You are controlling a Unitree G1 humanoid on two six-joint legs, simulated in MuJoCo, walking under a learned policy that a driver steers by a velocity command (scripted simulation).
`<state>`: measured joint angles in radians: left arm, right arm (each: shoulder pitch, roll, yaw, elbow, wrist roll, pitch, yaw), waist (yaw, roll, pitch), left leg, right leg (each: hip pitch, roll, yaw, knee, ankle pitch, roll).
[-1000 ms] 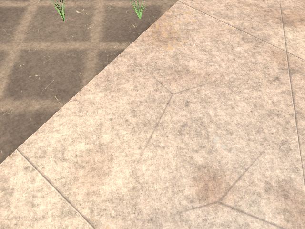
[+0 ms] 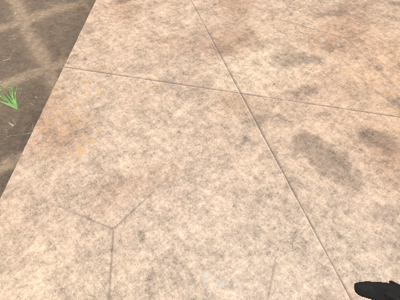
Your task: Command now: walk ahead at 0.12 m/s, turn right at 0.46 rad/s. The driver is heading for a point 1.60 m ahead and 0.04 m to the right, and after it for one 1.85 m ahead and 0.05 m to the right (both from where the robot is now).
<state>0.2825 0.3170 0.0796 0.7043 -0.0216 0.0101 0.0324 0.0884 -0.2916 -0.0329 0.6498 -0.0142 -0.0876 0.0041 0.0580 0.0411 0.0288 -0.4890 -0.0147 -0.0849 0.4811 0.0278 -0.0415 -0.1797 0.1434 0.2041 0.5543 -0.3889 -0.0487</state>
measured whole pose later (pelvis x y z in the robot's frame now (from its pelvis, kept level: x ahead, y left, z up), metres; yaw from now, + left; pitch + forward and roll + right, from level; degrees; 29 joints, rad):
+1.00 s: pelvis +0.10 -0.02 +0.01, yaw -4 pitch -2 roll +0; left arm 0.26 0.22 0.03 0.86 0.01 -0.01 0.02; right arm 0.16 -0.24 -0.04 0.95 0.00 0.01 -0.04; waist -0.01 0.01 0.04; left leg -0.25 0.01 -0.02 0.50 -0.22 -0.03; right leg -0.14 0.03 0.04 0.51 -0.34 -0.02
